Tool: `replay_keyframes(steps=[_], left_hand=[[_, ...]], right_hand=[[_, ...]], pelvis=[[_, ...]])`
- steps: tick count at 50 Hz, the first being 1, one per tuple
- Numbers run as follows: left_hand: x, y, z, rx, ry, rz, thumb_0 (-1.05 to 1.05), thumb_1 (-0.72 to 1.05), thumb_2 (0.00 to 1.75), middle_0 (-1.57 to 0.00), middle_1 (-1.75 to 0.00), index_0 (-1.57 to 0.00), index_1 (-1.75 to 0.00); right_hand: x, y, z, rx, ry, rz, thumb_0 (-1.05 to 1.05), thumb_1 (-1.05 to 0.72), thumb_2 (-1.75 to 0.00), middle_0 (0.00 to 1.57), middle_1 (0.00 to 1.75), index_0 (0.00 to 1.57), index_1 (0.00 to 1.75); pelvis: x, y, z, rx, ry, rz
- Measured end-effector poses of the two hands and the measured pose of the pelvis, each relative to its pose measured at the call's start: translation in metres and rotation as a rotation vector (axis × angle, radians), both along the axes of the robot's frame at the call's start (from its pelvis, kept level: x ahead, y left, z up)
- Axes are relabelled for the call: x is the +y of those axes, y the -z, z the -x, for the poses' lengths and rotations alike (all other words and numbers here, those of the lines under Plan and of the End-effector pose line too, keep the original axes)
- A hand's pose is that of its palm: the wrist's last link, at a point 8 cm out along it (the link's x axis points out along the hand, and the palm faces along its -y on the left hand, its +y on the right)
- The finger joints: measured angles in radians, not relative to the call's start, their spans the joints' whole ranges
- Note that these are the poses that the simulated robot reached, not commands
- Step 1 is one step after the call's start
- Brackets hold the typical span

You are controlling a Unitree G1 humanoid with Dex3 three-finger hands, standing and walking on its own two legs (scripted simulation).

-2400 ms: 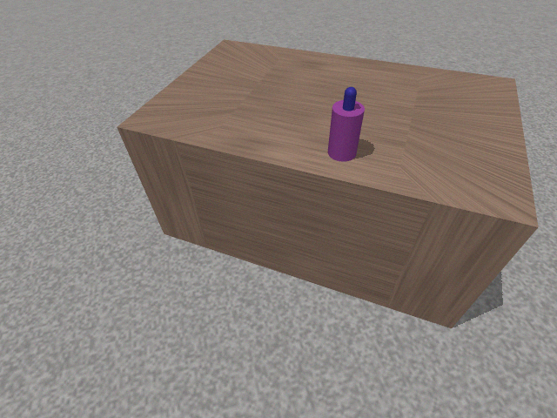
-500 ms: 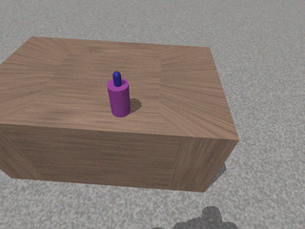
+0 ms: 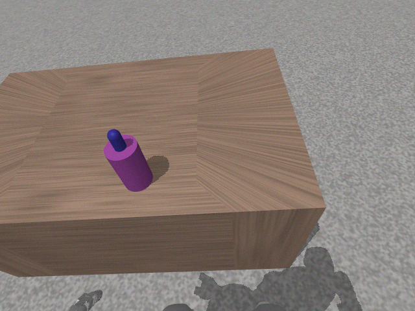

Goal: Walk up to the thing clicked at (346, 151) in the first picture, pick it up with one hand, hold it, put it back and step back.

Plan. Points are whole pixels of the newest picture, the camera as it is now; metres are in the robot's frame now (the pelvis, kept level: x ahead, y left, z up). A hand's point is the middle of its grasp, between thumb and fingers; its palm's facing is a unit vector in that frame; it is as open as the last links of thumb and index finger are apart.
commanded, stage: walk up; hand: left
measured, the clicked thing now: (126, 158) +0.50 +0.25 -0.05
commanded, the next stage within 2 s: stand in 1.98 s
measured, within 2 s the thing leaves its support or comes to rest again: neither
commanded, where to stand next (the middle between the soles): +0.07 +0.04 m, yaw +0 degrees
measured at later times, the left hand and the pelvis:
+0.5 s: hand out of the picture +0.05 +0.29 -0.15, palm faces -0.02 -0.92 -0.39, open 7.4 cm; pelvis -0.01 +0.02 -0.01, yaw +0 degrees
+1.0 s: hand out of the picture +0.09 +0.29 -0.13, palm faces -0.02 -0.94 -0.34, open 7.4 cm; pelvis +0.00 +0.04 +0.02, yaw +0 degrees
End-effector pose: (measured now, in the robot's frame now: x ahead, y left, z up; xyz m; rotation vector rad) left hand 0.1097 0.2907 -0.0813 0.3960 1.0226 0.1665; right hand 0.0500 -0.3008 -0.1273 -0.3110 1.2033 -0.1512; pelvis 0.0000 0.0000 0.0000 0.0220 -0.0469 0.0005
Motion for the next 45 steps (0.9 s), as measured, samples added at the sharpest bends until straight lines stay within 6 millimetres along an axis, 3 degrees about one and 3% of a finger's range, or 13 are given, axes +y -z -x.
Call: replay_keyframes(steps=[6, 12, 17, 21, 27, 36, 45], left_hand=[[0.011, 0.016, 0.003, 0.027, -0.027, 0.005, 0.01, 0.9, 0.9, -0.21, -0.3, -0.21, -0.3], [0.032, 0.037, 0.008, 0.06, -0.069, 0.027, 0.01, 0.9, 0.9, -0.2, -0.3, -0.21, -0.3], [0.042, 0.038, 0.023, 0.107, -0.088, 0.026, 0.01, 0.9, 0.9, -0.2, -0.3, -0.21, -0.3], [0.044, 0.039, 0.042, 0.133, -0.11, 0.005, 0.01, 0.9, 0.9, -0.2, -0.3, -0.21, -0.3], [0.04, 0.029, 0.065, 0.182, -0.106, 0.0, 0.01, 0.9, 0.9, -0.2, -0.3, -0.21, -0.3], [0.043, 0.014, 0.052, 0.138, -0.101, 0.023, 0.01, 0.9, 0.9, -0.2, -0.3, -0.21, -0.3], [0.044, 0.012, 0.029, 0.127, -0.087, 0.049, 0.01, 0.9, 0.9, -0.2, -0.3, -0.21, -0.3]], right_hand=[[-0.001, -0.001, -0.016, -0.002, 0.005, 0.037, 0.0, -0.91, -0.9, 0.2, 0.3, 0.2, 0.3], [0.003, -0.012, -0.009, 0.011, 0.013, 0.094, 0.0, -0.91, -0.9, 0.2, 0.3, 0.2, 0.3], [0.002, -0.022, -0.01, 0.002, 0.011, 0.112, 0.0, -0.9, -0.9, 0.2, 0.3, 0.2, 0.3], [0.001, -0.016, -0.021, -0.019, 0.002, 0.1, 0.0, -0.9, -0.9, 0.2, 0.3, 0.2, 0.3], [0.018, -0.013, -0.036, -0.069, -0.005, 0.039, 0.0, -0.91, -0.9, 0.2, 0.3, 0.2, 0.3], [0.044, -0.017, -0.032, -0.046, -0.013, -0.024, 0.0, -0.91, -0.9, 0.2, 0.3, 0.2, 0.3], [0.044, -0.026, -0.018, 0.018, 0.019, 0.0, 0.0, -0.9, -0.9, 0.2, 0.3, 0.2, 0.3]], pelvis=[[0.005, 0.007, -0.005, 0.004, -0.001, 0.014], [0.019, 0.012, 0.001, 0.006, -0.003, -0.002], [0.021, 0.008, 0.004, 0.014, 0.002, 0.034], [0.018, 0.011, 0.008, 0.012, 0.009, 0.046], [0.022, 0.003, 0.01, -0.001, 0.002, 0.025], [0.03, -0.011, 0.011, -0.006, 0.002, 0.024], [0.036, -0.02, 0.003, 0.008, 0.001, 0.027]])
